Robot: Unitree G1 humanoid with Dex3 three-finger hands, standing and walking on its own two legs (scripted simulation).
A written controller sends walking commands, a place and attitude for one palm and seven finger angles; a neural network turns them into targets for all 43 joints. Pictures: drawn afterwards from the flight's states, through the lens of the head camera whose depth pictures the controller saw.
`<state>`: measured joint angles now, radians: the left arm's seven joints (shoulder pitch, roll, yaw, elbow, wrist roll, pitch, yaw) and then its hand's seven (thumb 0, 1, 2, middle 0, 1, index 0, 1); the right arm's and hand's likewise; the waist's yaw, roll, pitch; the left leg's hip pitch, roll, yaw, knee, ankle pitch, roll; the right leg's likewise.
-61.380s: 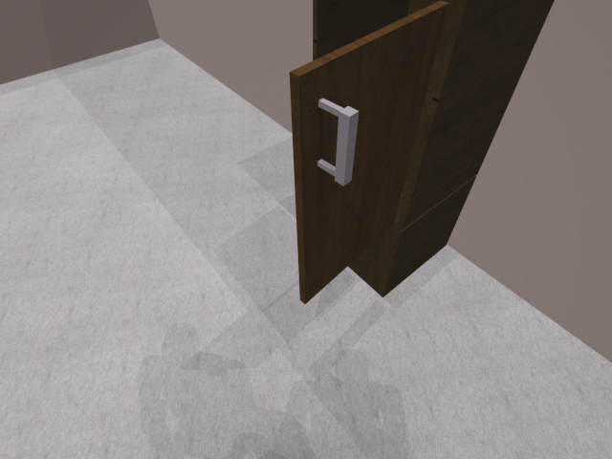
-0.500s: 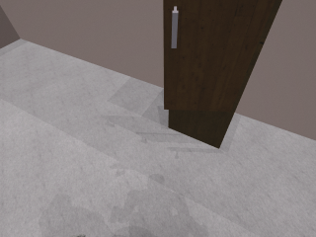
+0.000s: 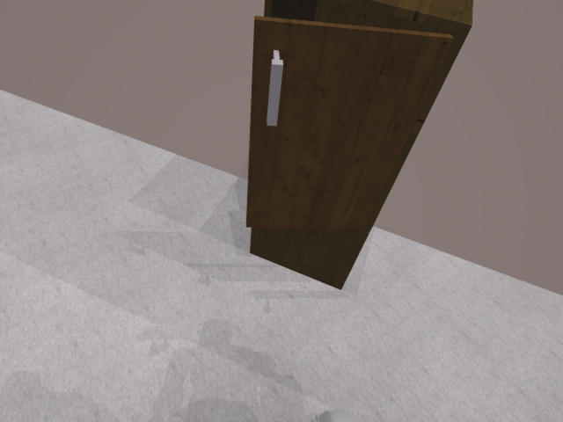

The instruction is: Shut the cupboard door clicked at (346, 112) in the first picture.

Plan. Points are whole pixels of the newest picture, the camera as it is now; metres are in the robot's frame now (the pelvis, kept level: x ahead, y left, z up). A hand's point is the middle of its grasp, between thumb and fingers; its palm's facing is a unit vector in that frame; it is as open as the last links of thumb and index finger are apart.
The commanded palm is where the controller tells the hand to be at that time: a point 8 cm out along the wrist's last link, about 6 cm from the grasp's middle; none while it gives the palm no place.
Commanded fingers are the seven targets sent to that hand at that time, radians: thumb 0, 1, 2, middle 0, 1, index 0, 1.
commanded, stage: take the last steps up to it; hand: left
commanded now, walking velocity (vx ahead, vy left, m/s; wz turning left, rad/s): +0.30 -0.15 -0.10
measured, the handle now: (274, 88) +0.67 +0.06 +0.13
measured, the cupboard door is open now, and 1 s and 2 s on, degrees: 25 25 25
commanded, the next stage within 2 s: come to a stop and stand still in 0.44 s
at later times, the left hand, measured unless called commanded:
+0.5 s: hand (246, 359) +0.26 +0.06 -0.17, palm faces +0.00 -0.98 -0.21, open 7.2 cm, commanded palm none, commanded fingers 0.00 0.90 0.90 -0.20 -0.30 -0.20 -0.30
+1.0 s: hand (252, 365) +0.25 +0.05 -0.18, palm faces +0.04 -0.97 -0.25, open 7.4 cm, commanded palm none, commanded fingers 0.00 0.90 0.90 -0.20 -0.30 -0.20 -0.30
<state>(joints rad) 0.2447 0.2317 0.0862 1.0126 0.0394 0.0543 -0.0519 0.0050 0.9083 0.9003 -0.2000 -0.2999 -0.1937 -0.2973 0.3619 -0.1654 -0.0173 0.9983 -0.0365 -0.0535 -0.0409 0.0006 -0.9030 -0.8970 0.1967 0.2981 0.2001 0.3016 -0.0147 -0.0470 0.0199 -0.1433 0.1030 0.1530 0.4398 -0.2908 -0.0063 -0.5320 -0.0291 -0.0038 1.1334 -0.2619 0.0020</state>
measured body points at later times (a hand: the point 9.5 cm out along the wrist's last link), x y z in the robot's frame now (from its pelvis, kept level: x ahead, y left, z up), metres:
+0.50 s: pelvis +0.18 -0.12 -0.01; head +0.21 -0.13 +0.44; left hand +0.26 +0.11 -0.16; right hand +0.20 -0.36 -0.16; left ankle +0.18 +0.00 -0.68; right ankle +0.20 -0.19 -0.75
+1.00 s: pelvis +0.25 -0.13 -0.01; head +0.28 -0.15 +0.44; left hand +0.25 +0.10 -0.16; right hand +0.31 -0.37 -0.17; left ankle +0.25 -0.02 -0.72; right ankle +0.20 -0.19 -0.75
